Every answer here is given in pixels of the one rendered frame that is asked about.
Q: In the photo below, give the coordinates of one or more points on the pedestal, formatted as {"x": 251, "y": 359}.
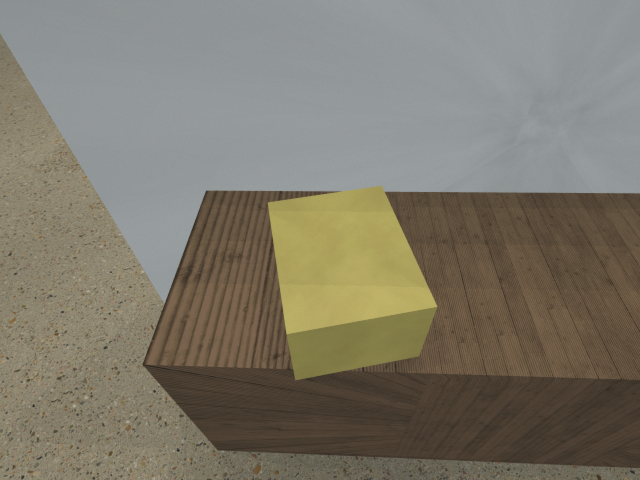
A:
{"x": 533, "y": 354}

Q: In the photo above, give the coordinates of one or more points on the carton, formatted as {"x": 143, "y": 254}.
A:
{"x": 352, "y": 292}

